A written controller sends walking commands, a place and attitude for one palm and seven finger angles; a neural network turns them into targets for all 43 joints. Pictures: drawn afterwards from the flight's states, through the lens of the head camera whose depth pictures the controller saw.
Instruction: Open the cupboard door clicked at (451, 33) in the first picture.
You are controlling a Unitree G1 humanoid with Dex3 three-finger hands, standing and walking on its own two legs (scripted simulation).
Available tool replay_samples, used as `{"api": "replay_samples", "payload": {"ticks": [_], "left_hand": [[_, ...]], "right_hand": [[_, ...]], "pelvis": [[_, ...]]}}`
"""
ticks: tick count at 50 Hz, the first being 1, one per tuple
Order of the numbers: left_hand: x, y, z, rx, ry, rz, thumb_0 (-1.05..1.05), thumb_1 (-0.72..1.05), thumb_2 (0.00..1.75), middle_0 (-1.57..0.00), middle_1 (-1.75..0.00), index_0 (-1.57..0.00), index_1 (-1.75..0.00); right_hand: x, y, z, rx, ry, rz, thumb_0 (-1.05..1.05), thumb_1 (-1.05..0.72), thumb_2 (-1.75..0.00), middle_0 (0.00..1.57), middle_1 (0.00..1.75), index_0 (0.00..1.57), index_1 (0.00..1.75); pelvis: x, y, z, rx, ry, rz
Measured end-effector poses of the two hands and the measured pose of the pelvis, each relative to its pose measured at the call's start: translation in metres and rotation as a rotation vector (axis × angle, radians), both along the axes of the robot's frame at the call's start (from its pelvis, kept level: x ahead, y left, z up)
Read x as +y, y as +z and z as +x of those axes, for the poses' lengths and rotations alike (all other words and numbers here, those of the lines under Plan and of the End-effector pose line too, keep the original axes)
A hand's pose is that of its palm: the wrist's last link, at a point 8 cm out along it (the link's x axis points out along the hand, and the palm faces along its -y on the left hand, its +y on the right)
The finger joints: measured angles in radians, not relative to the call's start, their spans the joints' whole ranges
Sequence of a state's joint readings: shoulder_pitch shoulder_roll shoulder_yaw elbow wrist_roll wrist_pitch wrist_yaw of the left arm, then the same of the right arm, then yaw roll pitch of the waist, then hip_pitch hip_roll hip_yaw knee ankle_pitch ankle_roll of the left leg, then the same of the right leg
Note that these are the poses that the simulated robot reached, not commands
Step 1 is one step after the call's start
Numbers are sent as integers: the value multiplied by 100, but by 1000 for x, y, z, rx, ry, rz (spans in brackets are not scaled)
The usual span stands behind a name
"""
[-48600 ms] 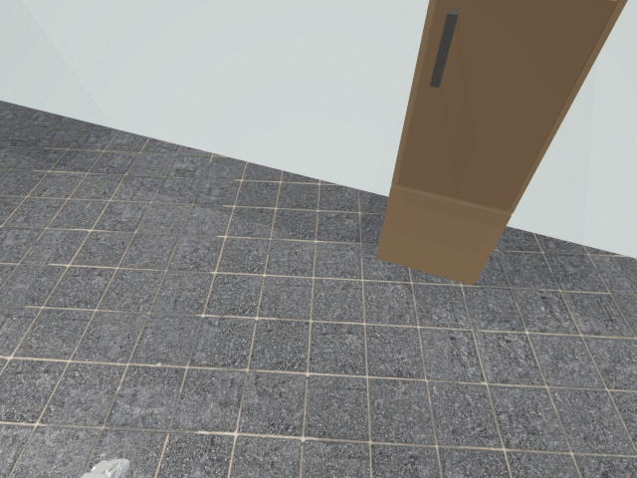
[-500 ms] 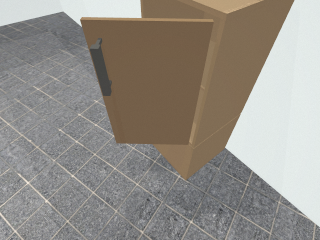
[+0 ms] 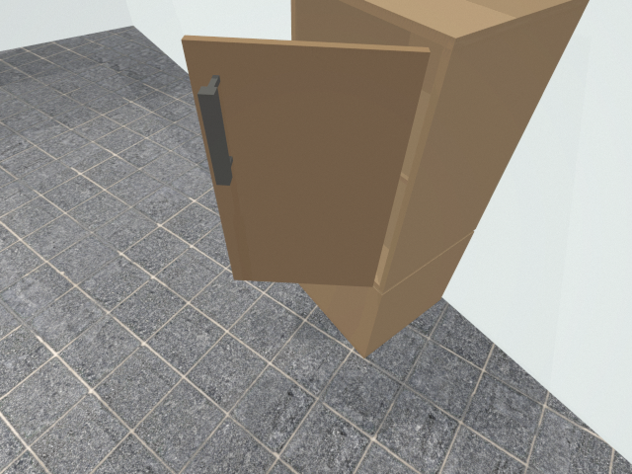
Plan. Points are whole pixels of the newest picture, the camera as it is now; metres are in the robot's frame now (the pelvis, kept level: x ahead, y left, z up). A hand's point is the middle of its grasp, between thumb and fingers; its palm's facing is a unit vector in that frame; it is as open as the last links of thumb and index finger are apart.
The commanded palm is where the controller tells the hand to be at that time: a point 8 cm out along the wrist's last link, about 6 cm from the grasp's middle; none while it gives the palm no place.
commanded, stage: shuffle to correct the standing spot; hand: left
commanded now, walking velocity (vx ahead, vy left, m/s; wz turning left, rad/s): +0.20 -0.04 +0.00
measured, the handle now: (219, 132) +0.59 +0.20 +0.12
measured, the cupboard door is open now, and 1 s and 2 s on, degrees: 50 50 50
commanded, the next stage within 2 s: come to a stop and stand still in 0.06 s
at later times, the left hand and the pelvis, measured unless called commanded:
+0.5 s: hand out of the picture +0.10 +0.17 -0.17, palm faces +0.04 -0.97 -0.24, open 7.3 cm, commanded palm none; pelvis +0.06 -0.02 +0.00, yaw +1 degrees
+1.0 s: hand out of the picture +0.03 +0.17 -0.16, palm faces +0.05 -0.98 -0.21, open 7.3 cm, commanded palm none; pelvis +0.01 +0.00 +0.01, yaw +1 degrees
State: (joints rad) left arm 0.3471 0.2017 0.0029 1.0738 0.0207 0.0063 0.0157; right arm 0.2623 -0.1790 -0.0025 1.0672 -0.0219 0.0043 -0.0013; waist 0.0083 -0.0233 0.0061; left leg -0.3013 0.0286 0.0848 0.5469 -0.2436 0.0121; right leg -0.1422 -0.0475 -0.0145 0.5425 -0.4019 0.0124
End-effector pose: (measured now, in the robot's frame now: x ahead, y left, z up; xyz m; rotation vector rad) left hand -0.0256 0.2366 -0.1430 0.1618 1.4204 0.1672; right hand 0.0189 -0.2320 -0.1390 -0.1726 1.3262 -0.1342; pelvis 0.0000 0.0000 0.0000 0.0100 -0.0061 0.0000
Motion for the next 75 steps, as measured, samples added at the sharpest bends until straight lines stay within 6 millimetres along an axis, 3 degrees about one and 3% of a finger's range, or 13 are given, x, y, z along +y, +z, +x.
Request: {"api": "replay_samples", "payload": {"ticks": [6, 11, 14, 19, 23, 26, 30, 34, 39, 47, 59, 67, 75], "left_hand": [[-13, -6, -12, 54, 44, -27, 1, 91, 90, -20, -30, -20, -30], [-19, -16, -10, 123, 56, -62, 1, 91, 90, -20, -30, -20, -30], [-20, -13, 10, 134, 27, -56, 1, 91, 90, -20, -30, -20, -30], [-22, -5, 72, -13, 3, -12, 1, 91, 90, -20, -30, -20, -30], [-22, 2, 109, -116, -14, 24, 1, 92, 90, -20, -30, -20, -30], [-20, 6, 126, -170, -19, 33, 1, 92, 90, -20, -30, -20, -30], [-18, 4, 133, -204, -18, 15, 1, 92, 90, -20, -30, -20, -30], [-10, -7, 128, -196, -4, -15, 1, 92, 90, -20, -30, -20, -30], [-5, -3, 113, -166, 6, -19, 1, 92, 90, -20, -30, -20, -30], [-10, 8, 67, -104, 10, -1, 1, 92, 90, -20, -30, -20, -30], [-30, 7, 12, -26, 35, -29, 1, 91, 90, -20, -30, -20, -30], [-45, 5, -3, 6, 44, -56, 1, 91, 90, -20, -30, -20, -30], [-53, 4, -3, 6, 42, -60, 1, 91, 90, -20, -30, -20, -30]], "right_hand": [[-2, -6, 5, 39, -2, 3, 0, -91, -90, 20, 29, 20, 30], [4, -6, 27, 26, -11, -12, 1, -91, -90, 20, 29, 20, 30], [9, -4, 33, 1, -35, -14, 0, -91, -90, 20, 29, 20, 30], [10, -10, 28, 62, -40, 29, 0, -91, -90, 20, 29, 20, 30], [3, -18, 33, 85, -56, 46, 0, -91, -90, 20, 29, 20, 30], [-1, -16, 42, 79, -49, 34, 1, -91, -90, 20, 29, 20, 30], [-5, -7, 56, 33, -35, 1, 1, -92, -90, 20, 29, 20, 30], [-1, 3, 63, -33, -23, -31, 1, -92, -90, 20, 29, 19, 30], [8, 10, 59, -56, -2, -35, 0, -92, -90, 20, 29, 20, 30], [4, 4, 50, -63, 4, 1, 0, -93, -90, 20, 29, 20, 30], [-5, 5, 3, 22, 9, 15, 0, -92, -90, 20, 29, 20, 30], [1, 4, -30, 103, -10, 37, 0, -91, -90, 20, 29, 20, 30], [8, 2, -39, 127, -20, 58, 0, -91, -90, 20, 29, 20, 30]], "pelvis": [[-3, -6, 19, 9, 7, -10], [1, -11, 44, 9, -8, 4], [0, -8, 51, 4, -24, 2], [-10, -4, 55, -2, -14, 17], [-17, -6, 58, 8, 8, 10], [-17, -4, 56, 13, 18, 6], [-11, -2, 50, 12, 17, 3], [-3, -4, 43, 1, 7, 7], [1, 2, 35, 7, 5, 8], [-2, 6, 19, 5, 10, 3], [-13, 10, 5, -12, 17, 1], [-19, 11, 3, -11, 20, -1], [-21, 10, 4, -9, 21, -9]]}}
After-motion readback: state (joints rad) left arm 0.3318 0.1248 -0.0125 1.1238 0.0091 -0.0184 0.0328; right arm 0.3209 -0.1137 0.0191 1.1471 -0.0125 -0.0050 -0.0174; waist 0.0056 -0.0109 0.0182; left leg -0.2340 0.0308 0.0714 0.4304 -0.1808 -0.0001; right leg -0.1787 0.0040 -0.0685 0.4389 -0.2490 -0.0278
